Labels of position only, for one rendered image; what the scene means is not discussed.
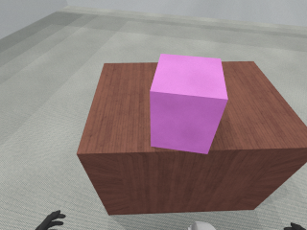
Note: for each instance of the pedestal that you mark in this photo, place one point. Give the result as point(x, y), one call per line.
point(260, 143)

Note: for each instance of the left robot hand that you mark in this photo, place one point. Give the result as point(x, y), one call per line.
point(48, 223)

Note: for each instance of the carton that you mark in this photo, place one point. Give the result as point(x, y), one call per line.
point(187, 101)

